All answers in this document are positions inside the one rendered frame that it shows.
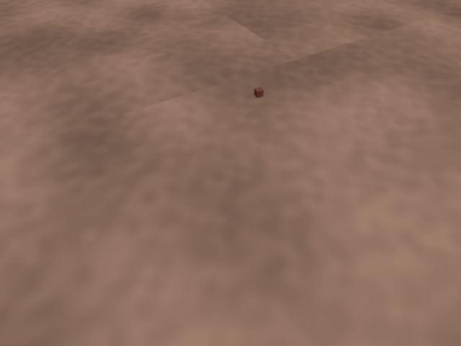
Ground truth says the small box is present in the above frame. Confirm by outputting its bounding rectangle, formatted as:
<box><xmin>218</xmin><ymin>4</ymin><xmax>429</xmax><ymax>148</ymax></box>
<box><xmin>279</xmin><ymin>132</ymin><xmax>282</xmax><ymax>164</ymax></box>
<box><xmin>254</xmin><ymin>87</ymin><xmax>264</xmax><ymax>98</ymax></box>

